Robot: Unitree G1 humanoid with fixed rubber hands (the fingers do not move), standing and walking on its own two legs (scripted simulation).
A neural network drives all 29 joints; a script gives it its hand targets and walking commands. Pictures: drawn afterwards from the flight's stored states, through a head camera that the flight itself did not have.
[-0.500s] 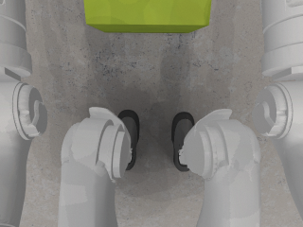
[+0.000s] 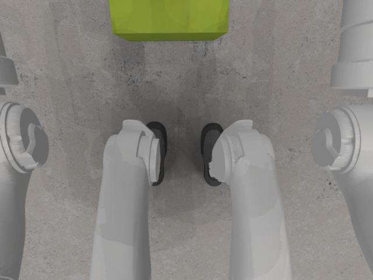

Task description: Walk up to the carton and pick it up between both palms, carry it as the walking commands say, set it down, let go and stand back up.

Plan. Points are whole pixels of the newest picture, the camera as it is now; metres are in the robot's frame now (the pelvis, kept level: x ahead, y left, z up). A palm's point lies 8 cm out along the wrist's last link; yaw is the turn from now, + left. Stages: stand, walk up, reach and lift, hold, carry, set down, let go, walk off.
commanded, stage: set down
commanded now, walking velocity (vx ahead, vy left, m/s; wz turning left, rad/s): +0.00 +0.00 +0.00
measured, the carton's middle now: out of the picture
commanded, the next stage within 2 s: let go in 0.62 s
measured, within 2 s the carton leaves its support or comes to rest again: neither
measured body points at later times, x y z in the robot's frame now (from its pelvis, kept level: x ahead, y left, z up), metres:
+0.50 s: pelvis -0.01 +0.00 +0.13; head +0.37 +0.01 +0.36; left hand +0.60 +0.24 +0.03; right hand +0.61 -0.16 +0.04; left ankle +0.12 +0.09 -0.44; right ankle +0.11 -0.09 -0.44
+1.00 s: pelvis +0.01 -0.01 +0.19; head +0.34 +0.00 +0.48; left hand +0.49 +0.23 +0.07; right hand +0.49 -0.20 +0.07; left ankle +0.12 +0.09 -0.44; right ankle +0.11 -0.09 -0.44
